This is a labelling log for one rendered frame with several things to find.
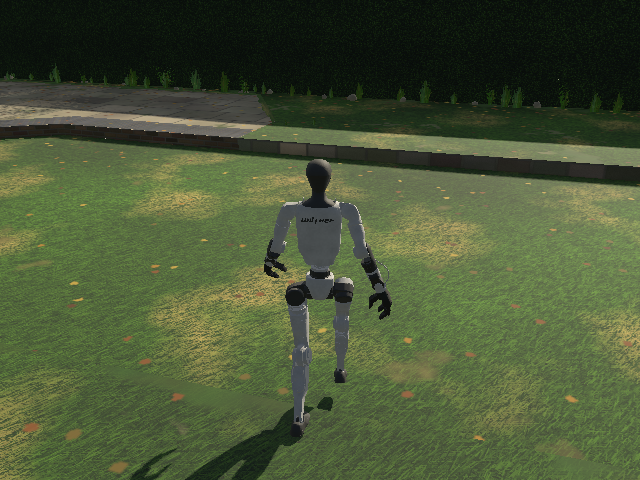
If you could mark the robot right shin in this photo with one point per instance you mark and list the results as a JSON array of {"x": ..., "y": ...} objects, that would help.
[{"x": 341, "y": 345}]

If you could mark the robot right upper arm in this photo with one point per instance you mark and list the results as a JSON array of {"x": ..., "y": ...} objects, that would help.
[{"x": 351, "y": 213}]

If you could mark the left robot forearm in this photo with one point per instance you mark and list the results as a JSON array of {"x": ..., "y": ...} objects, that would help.
[{"x": 271, "y": 257}]

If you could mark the right robot forearm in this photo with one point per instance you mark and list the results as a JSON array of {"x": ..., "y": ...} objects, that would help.
[{"x": 372, "y": 272}]

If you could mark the robot left foot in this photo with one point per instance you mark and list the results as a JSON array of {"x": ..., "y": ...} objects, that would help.
[{"x": 297, "y": 428}]

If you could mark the robot left upper arm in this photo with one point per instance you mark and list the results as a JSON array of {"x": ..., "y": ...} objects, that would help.
[{"x": 287, "y": 212}]

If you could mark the robot left hand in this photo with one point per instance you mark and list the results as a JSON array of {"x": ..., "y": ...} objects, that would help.
[{"x": 278, "y": 265}]

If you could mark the robot right hand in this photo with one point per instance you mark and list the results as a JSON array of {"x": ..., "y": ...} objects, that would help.
[{"x": 386, "y": 302}]

